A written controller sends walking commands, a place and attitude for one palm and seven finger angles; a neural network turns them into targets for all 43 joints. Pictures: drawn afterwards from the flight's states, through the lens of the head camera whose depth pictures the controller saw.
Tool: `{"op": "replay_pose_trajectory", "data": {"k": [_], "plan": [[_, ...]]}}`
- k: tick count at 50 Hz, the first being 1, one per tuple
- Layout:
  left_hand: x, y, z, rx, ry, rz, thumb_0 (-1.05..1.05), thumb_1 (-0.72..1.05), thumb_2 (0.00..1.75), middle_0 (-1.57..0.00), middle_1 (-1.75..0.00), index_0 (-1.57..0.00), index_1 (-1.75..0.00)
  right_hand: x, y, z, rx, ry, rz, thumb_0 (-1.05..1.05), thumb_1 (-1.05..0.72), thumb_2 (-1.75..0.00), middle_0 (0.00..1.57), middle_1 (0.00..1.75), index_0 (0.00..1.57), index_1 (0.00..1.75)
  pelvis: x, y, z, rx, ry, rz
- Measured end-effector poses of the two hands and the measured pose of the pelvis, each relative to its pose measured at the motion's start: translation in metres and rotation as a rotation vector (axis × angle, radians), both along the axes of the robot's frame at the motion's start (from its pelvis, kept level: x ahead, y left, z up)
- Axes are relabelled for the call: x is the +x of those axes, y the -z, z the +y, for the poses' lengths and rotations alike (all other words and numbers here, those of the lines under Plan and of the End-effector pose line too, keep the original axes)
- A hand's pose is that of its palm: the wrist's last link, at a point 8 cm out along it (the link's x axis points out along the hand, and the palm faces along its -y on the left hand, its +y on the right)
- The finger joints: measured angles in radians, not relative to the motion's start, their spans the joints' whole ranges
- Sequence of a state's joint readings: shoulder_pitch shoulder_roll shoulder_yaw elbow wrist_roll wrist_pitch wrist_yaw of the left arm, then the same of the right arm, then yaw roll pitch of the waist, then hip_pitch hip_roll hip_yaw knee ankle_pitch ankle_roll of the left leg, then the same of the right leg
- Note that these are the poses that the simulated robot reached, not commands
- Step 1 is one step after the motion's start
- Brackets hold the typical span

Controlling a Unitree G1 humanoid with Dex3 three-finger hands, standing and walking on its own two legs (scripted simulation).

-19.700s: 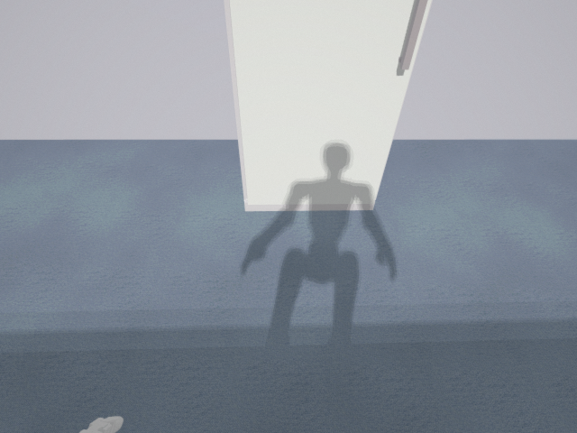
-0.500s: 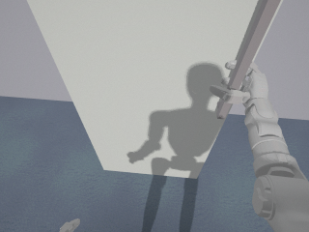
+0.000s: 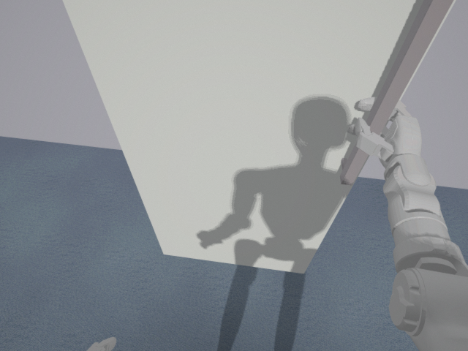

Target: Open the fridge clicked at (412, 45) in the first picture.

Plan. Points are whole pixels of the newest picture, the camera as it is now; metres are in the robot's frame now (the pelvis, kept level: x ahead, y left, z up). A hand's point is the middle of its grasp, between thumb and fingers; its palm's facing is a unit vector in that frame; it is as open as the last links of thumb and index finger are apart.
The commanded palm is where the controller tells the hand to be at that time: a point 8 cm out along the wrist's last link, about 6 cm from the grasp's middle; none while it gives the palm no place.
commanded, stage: grip the handle and tug to test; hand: right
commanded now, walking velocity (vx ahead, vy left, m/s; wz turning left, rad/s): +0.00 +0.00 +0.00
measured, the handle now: (395, 69) +0.51 -0.17 +0.25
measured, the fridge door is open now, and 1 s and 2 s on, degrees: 0 1 41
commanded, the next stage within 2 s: pull the door a little, standing still in 0.52 s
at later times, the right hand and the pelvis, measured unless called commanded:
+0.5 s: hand (362, 136) +0.46 -0.15 +0.15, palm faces +0.03 +1.00 +0.01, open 5.6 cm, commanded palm +0.41 -0.20 +0.15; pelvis +0.02 +0.00 +0.00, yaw +1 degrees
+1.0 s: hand (362, 142) +0.44 -0.15 +0.15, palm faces +0.03 +1.00 +0.01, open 5.7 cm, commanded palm +0.38 -0.19 +0.15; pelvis +0.04 -0.01 +0.01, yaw +2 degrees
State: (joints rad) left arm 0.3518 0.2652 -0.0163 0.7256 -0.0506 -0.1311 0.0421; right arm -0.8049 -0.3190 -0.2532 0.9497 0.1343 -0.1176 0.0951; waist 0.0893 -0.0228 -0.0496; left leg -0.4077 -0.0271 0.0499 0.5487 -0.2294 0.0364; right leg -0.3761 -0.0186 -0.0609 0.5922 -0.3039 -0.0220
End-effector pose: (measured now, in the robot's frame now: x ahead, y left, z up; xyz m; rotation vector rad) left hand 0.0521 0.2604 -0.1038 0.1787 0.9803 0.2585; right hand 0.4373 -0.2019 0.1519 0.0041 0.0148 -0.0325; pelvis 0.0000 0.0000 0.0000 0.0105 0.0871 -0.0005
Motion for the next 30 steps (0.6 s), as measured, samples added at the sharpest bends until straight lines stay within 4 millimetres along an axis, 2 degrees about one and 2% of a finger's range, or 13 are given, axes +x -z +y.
{"op": "replay_pose_trajectory", "data": {"k": [13,30], "plan": [[0.016,-0.002,-0.003,-0.003,0.012,-0.012,0.01,0.91,0.9,-0.2,-0.3,-0.2,-0.3,0.0,0.0,0.0,0.0,-0.003,-0.002,0.0,-0.72,-0.8,0.39,1.4,0.4,1.4,0.005,-0.001,-0.001,0.001,0.001,-0.003],[0.057,-0.011,-0.011,-0.02,0.009,-0.07,0.01,0.91,0.9,-0.2,-0.3,-0.2,-0.3,-0.002,0.0,0.001,0.006,-0.004,0.002,0.01,-0.75,-0.78,0.33,1.4,0.36,1.4,0.026,-0.006,-0.005,0.003,-0.013,-0.014]]}}
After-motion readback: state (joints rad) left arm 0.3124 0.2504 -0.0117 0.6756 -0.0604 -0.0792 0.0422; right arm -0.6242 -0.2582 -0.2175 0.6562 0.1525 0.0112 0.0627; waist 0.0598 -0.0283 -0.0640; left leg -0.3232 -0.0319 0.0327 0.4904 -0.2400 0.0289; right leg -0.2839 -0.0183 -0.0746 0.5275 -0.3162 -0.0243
